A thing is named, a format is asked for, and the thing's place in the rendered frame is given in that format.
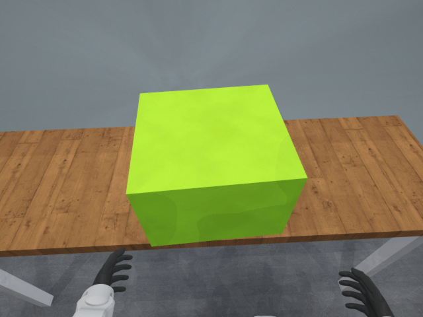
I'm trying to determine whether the left robot forearm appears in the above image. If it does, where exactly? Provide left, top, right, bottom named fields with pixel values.
left=72, top=284, right=115, bottom=317

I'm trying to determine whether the table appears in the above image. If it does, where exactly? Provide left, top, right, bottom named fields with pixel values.
left=0, top=116, right=423, bottom=307

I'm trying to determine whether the robot left hand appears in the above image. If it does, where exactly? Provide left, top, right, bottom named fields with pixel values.
left=92, top=248, right=133, bottom=293

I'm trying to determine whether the robot right hand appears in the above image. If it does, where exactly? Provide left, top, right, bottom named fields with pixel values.
left=338, top=268, right=394, bottom=317

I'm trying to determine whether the carton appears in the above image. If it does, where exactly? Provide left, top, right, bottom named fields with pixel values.
left=126, top=85, right=308, bottom=247

